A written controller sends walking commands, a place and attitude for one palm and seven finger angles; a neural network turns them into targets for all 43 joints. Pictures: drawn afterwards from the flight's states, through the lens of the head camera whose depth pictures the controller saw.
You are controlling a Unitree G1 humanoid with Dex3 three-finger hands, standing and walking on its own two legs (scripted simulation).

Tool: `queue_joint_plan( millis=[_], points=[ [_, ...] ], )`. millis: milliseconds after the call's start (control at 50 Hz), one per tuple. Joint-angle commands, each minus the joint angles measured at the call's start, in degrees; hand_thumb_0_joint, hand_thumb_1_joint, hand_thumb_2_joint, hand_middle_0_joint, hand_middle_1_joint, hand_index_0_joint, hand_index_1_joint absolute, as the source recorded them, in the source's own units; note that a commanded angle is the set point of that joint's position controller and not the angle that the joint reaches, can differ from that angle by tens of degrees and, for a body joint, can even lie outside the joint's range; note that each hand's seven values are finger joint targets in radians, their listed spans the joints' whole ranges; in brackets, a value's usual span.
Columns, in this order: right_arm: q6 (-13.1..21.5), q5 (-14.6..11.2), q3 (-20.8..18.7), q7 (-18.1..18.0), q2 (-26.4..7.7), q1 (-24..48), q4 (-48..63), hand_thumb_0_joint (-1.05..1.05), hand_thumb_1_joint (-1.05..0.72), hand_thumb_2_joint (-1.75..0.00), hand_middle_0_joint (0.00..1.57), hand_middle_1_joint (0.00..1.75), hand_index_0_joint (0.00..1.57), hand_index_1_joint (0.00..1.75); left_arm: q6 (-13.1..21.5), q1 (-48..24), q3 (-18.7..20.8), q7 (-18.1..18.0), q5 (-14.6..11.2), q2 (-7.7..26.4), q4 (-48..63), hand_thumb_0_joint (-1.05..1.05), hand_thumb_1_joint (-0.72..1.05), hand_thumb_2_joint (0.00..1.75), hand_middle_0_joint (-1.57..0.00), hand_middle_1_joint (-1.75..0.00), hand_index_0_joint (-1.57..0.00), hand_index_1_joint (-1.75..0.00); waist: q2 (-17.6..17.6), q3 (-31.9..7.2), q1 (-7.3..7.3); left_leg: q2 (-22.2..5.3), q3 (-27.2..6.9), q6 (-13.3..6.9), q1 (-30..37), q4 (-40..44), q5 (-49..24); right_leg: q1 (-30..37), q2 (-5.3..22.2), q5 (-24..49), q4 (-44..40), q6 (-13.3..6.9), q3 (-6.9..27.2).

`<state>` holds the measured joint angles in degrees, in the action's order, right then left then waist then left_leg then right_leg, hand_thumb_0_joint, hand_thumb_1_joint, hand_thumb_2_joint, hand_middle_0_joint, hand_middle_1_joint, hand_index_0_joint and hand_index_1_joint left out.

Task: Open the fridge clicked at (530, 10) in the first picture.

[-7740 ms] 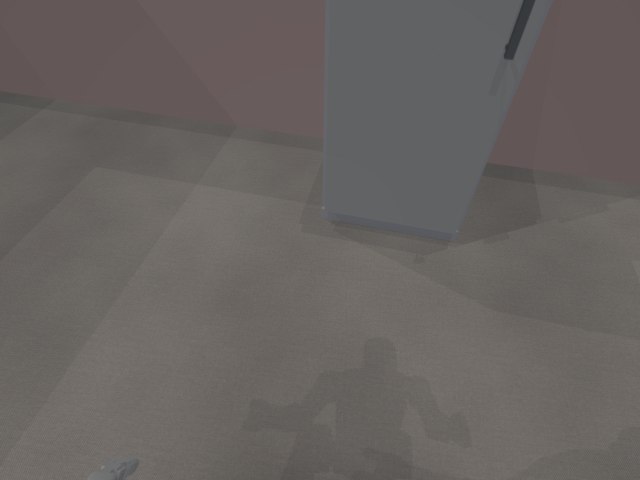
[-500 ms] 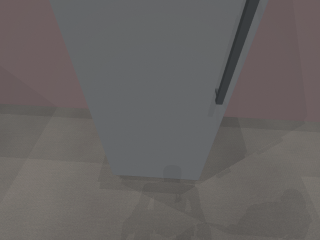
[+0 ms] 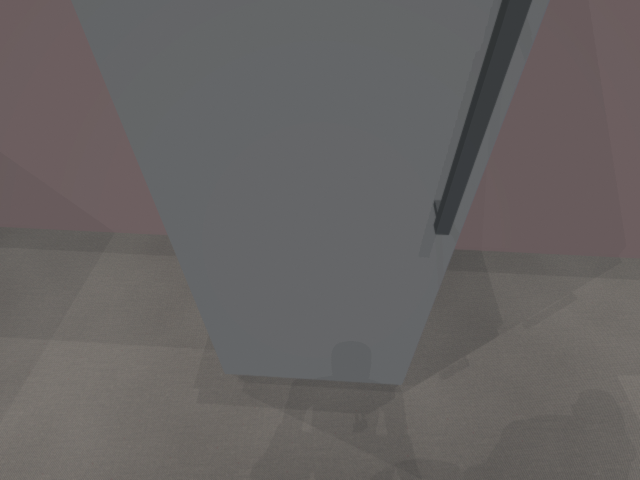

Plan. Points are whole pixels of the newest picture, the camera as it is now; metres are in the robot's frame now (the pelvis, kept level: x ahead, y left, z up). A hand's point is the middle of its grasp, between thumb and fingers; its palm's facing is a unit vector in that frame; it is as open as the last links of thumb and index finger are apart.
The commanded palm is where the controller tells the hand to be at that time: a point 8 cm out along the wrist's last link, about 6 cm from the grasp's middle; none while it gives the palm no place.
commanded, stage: come to a stop and stand still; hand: right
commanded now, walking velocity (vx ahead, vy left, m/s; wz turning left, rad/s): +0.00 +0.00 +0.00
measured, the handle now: (469, 124) +0.50 -0.16 +0.22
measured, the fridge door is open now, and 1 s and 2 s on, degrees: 0 0 0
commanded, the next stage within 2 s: look again from close up in 1.52 s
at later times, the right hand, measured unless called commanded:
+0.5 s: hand out of the picture +0.06 -0.19 -0.17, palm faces +0.02 +0.96 -0.27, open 7.4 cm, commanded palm none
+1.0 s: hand out of the picture +0.01 -0.20 -0.16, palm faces -0.02 +0.97 -0.26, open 7.4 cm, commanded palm none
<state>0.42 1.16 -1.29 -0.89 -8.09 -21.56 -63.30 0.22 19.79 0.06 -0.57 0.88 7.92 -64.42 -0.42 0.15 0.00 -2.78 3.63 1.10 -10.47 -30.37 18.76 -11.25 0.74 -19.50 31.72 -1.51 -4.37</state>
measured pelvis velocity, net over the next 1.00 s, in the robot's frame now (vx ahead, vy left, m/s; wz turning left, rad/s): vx -0.02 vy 0.01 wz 0.01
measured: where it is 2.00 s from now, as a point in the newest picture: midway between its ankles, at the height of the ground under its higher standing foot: outside the picture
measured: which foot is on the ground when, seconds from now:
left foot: down 0.00-1.00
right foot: down 0.00-1.00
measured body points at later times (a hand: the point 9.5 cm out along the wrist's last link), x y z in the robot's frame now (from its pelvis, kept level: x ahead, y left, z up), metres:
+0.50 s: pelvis +0.01 +0.00 +0.00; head +0.05 +0.01 +0.45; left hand +0.03 +0.24 -0.16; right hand +0.06 -0.24 -0.15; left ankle -0.01 +0.13 -0.73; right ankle -0.02 -0.10 -0.73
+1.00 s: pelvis -0.02 +0.01 +0.01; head -0.01 +0.01 +0.46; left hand +0.02 +0.25 -0.15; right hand +0.01 -0.25 -0.14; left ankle -0.01 +0.13 -0.73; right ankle +0.00 -0.10 -0.73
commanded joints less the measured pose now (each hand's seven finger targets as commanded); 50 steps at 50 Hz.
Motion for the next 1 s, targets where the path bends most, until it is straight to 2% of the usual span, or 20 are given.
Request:
queue_joint_plan(
  millis=[0,60,80,160,240,300,340,380,400,420,440,460,480,520,560,580,600,640,720,980],
  points=[
    [1.06,0.1,-1.1,-0.41,-4.45,-4.32,1.44,0.0,-0.9,-0.9,0.2,0.3,0.2,0.3,1.9,4.55,1.12,-1.01,-0.27,5.89,1.57,0.0,0.9,0.9,-0.2,-0.3,-0.2,-0.3,2.54,6.0,0.0,-3.16,-2.47,-3.89,-2.57,2.06,-4.43,-3.13,5.94,9.22,-6.04,-1.82,5.91],
    [0.91,0.01,-0.52,-1.54,-2.9,-4.93,0.83,0.0,-0.9,-0.9,0.2,0.3,0.2,0.3,1.92,6.11,0.77,-2.15,-0.48,5.67,0.27,0.0,0.9,0.9,-0.2,-0.3,-0.2,-0.3,4.41,2.89,0.03,-2.79,-0.33,-2.17,-0.3,-1.34,-22.78,3.12,6.89,43.43,-2.96,-1.28,4.98],
    [0.83,-0.25,-0.43,-1.97,-3.09,-5.67,0.54,0.0,-0.9,-0.9,0.2,0.3,0.2,0.3,1.74,5.65,0.76,-2.55,-0.66,5.52,0.25,0.0,0.9,0.9,-0.2,-0.3,-0.2,-0.3,3.48,2.84,-0.34,-3.34,-0.93,-1.69,1.0,-0.12,-28.51,3.86,6.41,49.75,-1.98,-0.68,4.46],
    [0.31,-0.45,-1.1,-2.92,-5.64,-4.79,2.02,0.0,-0.9,-0.9,0.2,0.3,0.2,0.3,0.72,4.8,1.95,-2.98,-1.03,5.98,1.94,0.0,0.9,0.9,-0.2,-0.3,-0.2,-0.3,0.56,1.85,0.02,-4.98,-1.55,-1.33,3.26,-1.56,-43.0,3.7,5.34,50.28,-1.99,0.52,2.93],
    [-0.31,-0.12,-1.56,-2.82,-4.59,-1.67,4.64,0.0,-0.9,-0.9,0.2,0.3,0.2,0.3,0.12,4.06,3.43,-2.88,-0.61,6.68,3.14,0.0,0.9,0.9,-0.2,-0.3,-0.2,-0.3,1.75,-0.89,0.62,-3.11,-1.19,-0.93,-0.97,-3.3,-31.05,8.69,7.52,52.45,-3.03,-0.77,4.1],
    [-0.81,-0.07,-2.03,-2.3,-3.46,2.46,6.98,0.0,-0.9,-0.9,0.2,0.3,0.2,0.3,0.2,3.78,3.91,-2.82,-0.26,7.62,3.27,0.0,0.9,0.9,-0.2,-0.3,-0.2,-0.3,6.13,2.17,1.38,-0.23,-0.39,-0.24,-7.74,-5.89,-4.27,11.25,11.68,56.06,-6.76,-4.04,8.07],
    [-1.03,-0.06,-1.96,-1.9,-3.32,3.29,7.82,0.0,-0.9,-0.9,0.2,0.3,0.2,0.3,0.29,2.79,3.74,-2.85,0.02,7.98,3.9,0.0,0.9,0.9,-0.2,-0.3,-0.2,-0.3,6.76,2.63,0.86,0.09,-0.73,-0.56,-8.19,-3.8,2.42,11.75,13.05,56.6,-7.21,-5.8,9.57],
    [-0.66,0.0,-1.92,-1.72,-3.97,1.19,6.97,0.0,-0.9,-0.9,0.2,0.3,0.2,0.3,0.43,0.67,3.53,-2.7,-0.13,8.08,4.14,0.0,0.9,0.9,-0.2,-0.3,-0.2,-0.3,6.73,0.05,-0.81,-0.75,-0.47,-0.9,-1.69,3.72,-10.17,9.24,10.44,51.26,-4.32,-3.5,7.76],
    [0.42,-0.13,-1.73,-3.32,-8.97,-3.73,4.86,0.0,-0.9,-0.9,0.2,0.3,0.2,0.3,1.1,-6.06,4.21,-1.66,-2.01,10.7,9.96,0.0,0.9,0.9,-0.2,-0.3,-0.2,-0.3,-3.21,-2.78,-3.14,-5.24,-5.9,-1.65,1.14,8.81,-32.79,3.2,9.51,42.99,8.93,0.03,4.57],
    [1.15,-0.15,-1.53,-3.13,-9.9,0.29,7.59,0.0,-0.9,-0.9,0.2,0.3,0.2,0.3,0.81,-4.96,3.31,-0.52,-1.05,6.31,12.21,0.0,0.9,0.9,-0.2,-0.3,-0.2,-0.3,-14.76,-0.52,-0.58,-9.78,-8.35,-4.55,5.48,6.23,-44.15,-7.36,2.71,6.83,9.06,0.75,2.74],
    [2.26,0.08,-1.24,-2.84,-10.22,2.68,7.71,0.0,-0.9,-0.9,0.2,0.3,0.2,0.3,0.27,-5.57,3.01,-0.12,-0.43,4.54,12.37,0.0,0.9,0.9,-0.2,-0.3,-0.2,-0.3,-13.81,-3.27,-0.54,-12.4,-8.9,-6.52,8.76,3.85,-53.63,-9.71,1.86,-4.58,8.96,1.35,2.0],
    [2.58,0.36,-1.17,-2.77,-10.31,2.68,8.82,0.0,-0.9,-0.9,0.2,0.3,0.2,0.3,0.4,-5.36,2.77,-0.02,-0.5,4.66,12.74,0.0,0.9,0.9,-0.2,-0.3,-0.2,-0.3,-10.77,-5.96,-0.47,-12.32,-9.01,-7.85,10.35,2.06,-55.66,-9.3,1.58,-5.66,8.31,1.06,2.12],
    [2.55,0.22,-1.14,-2.69,-10.97,4.14,9.51,0.0,-0.9,-0.9,0.2,0.3,0.2,0.3,0.4,-4.5,2.74,-0.09,-0.64,4.92,12.22,0.0,0.9,0.9,-0.2,-0.3,-0.2,-0.3,-5.31,-7.18,0.57,-11.72,-8.78,-8.55,9.26,1.16,-49.59,-6.55,1.27,-2.91,4.65,1.22,1.79],
    [1.64,-0.67,-0.68,-2.31,-11.23,7.73,10.91,0.0,-0.9,-0.9,0.2,0.3,0.2,0.3,0.47,-2.03,2.58,-0.17,-0.37,6.32,10.78,0.0,0.9,0.9,-0.2,-0.3,-0.2,-0.3,2.71,-4.32,2.37,-7.23,-6.13,-5.72,-0.98,0.54,-25.74,1.79,2.75,11.74,-3.52,0.83,3.58],
    [0.42,-0.26,-0.46,-2.01,-10.01,8.53,11.27,0.0,-0.9,-0.9,0.2,0.3,0.2,0.3,1.06,-4.43,2.49,-0.17,0.29,9.33,11.57,0.0,0.9,0.9,-0.2,-0.3,-0.2,-0.3,10.68,1.58,0.46,-1.49,-2.65,-2.52,-2.63,0.36,-7.08,-3.36,7.52,18.85,-7.58,-1.72,9.43],
    [0.08,-0.2,-0.21,-1.86,-9.78,7.68,10.64,0.0,-0.9,-0.9,0.2,0.3,0.2,0.3,0.99,-6.14,2.3,-0.3,0.19,9.75,11.88,0.0,0.9,0.9,-0.2,-0.3,-0.2,-0.3,9.59,4.27,-0.46,-0.57,-2.27,-2.15,-2.32,1.63,-2.62,-6.22,7.75,14.76,-9.36,-2.26,10.31],
    [0.1,-0.12,-0.07,-1.61,-9.99,7.27,10.11,0.0,-0.9,-0.9,0.2,0.3,0.2,0.3,0.94,-7.17,2.2,-0.34,0.1,10.25,12.33,0.0,0.9,0.9,-0.2,-0.3,-0.2,-0.3,5.31,5.57,-0.72,-0.76,-3.07,-2.32,-2.41,3.43,-2.09,-7.35,6.96,9.72,-9.96,-2.01,9.98],
    [0.36,0.09,0.16,-1.15,-10.79,8.0,9.98,0.0,-0.9,-0.9,0.2,0.3,0.2,0.3,1.12,-6.87,2.14,-0.27,0.15,10.9,12.46,0.0,0.9,0.9,-0.2,-0.3,-0.2,-0.3,2.17,6.43,-0.11,-1.48,-4.64,-2.61,-3.42,5.68,-1.41,-7.0,5.73,3.5,-11.35,-1.44,9.23],
    [0.35,-0.03,0.2,-0.7,-11.33,7.99,9.71,0.0,-0.9,-0.9,0.2,0.3,0.2,0.3,0.99,-6.47,1.82,0.01,0.35,11.63,11.7,0.0,0.9,0.9,-0.2,-0.3,-0.2,-0.3,0.88,5.37,0.28,-2.15,-5.75,-2.61,-5.01,7.99,3.25,-5.9,4.95,-3.89,-13.74,-0.87,8.73],
    [1.53,-0.34,0.28,-0.49,-13.52,7.16,6.33,0.0,-0.9,-0.9,0.2,0.3,0.2,0.3,1.83,-5.87,1.18,-0.13,-0.11,12.34,6.87,0.0,0.9,0.9,-0.2,-0.3,-0.2,-0.3,-0.34,1.25,0.01,-4.25,-6.68,-2.95,-2.19,9.56,-4.67,-0.8,4.96,9.06,-11.0,-0.37,6.58]
  ],
)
